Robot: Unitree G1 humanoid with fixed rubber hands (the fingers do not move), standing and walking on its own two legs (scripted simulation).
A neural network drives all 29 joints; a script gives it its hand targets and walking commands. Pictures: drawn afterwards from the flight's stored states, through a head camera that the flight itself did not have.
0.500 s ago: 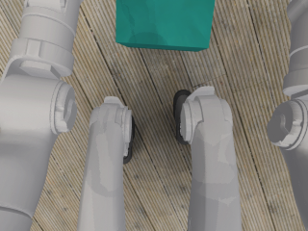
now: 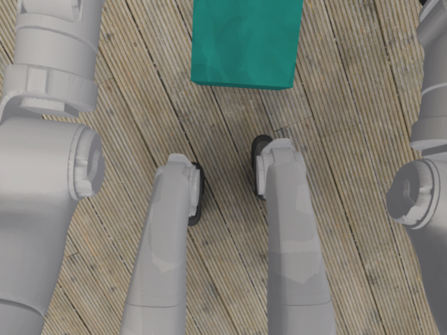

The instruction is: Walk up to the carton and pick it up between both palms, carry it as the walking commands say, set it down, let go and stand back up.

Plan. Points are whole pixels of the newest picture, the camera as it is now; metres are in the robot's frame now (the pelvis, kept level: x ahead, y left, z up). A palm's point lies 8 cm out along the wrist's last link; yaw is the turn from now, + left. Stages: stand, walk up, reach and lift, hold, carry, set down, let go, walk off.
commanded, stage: set down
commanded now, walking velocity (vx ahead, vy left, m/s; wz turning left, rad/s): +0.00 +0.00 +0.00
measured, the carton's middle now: (243, 32) +0.56 -0.09 -0.48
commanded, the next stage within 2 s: let go in 0.34 s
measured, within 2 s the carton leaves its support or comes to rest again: neither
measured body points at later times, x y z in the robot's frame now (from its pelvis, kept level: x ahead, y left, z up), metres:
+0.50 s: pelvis +0.01 -0.03 +0.09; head +0.35 -0.09 +0.37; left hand +0.59 +0.08 -0.02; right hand +0.52 -0.34 -0.02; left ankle +0.08 +0.10 -0.53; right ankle +0.15 -0.13 -0.53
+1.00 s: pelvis +0.04 -0.01 +0.17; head +0.14 -0.03 +0.60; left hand +0.39 +0.16 +0.12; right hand +0.31 -0.29 +0.10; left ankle +0.08 +0.10 -0.53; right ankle +0.15 -0.13 -0.53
